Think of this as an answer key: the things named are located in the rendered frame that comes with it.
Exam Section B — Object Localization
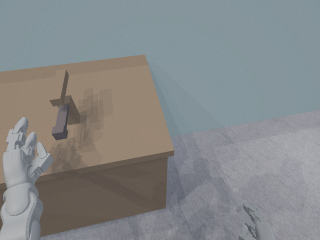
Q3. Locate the tap lever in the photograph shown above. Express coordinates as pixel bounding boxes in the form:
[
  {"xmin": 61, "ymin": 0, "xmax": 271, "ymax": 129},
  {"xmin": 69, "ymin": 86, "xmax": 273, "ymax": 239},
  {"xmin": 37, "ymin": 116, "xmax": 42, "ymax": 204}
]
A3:
[{"xmin": 51, "ymin": 104, "xmax": 70, "ymax": 141}]

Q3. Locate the right robot hand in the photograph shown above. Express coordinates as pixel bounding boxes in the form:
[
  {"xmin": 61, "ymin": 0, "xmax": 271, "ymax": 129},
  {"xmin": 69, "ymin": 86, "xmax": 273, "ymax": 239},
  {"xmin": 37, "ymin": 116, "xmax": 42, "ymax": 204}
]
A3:
[{"xmin": 238, "ymin": 203, "xmax": 276, "ymax": 240}]

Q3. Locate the counter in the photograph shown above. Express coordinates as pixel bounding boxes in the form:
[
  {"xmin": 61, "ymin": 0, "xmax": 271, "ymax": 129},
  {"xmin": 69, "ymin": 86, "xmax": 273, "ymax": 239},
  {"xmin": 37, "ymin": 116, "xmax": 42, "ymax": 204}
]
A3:
[{"xmin": 0, "ymin": 54, "xmax": 175, "ymax": 237}]

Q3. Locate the left robot hand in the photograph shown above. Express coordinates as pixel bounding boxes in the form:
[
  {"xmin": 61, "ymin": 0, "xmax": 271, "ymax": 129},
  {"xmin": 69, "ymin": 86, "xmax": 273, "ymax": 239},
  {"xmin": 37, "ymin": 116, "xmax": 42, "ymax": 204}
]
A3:
[{"xmin": 2, "ymin": 117, "xmax": 54, "ymax": 189}]

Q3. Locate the left robot forearm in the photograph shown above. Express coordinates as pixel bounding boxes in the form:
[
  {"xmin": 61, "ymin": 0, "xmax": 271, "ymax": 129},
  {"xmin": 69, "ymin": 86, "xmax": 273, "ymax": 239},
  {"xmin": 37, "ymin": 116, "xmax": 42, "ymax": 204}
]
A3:
[{"xmin": 0, "ymin": 182, "xmax": 44, "ymax": 240}]

